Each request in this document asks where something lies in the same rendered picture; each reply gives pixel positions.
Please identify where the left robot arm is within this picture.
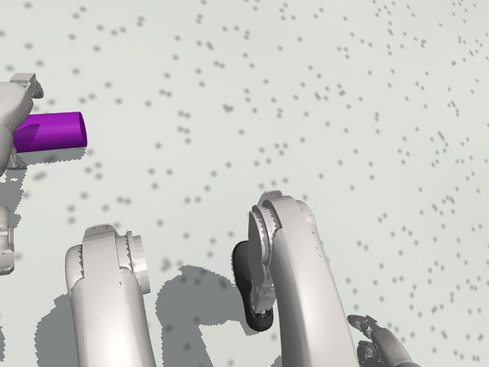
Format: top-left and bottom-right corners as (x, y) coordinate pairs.
(0, 124), (15, 276)

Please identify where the right robot hand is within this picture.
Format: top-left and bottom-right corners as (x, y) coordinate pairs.
(347, 315), (413, 367)

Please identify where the right robot foot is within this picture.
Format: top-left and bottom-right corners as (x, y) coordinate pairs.
(232, 241), (274, 332)

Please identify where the left robot hand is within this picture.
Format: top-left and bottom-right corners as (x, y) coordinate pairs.
(0, 73), (44, 171)

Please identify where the bottle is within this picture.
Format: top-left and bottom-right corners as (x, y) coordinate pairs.
(12, 112), (87, 153)

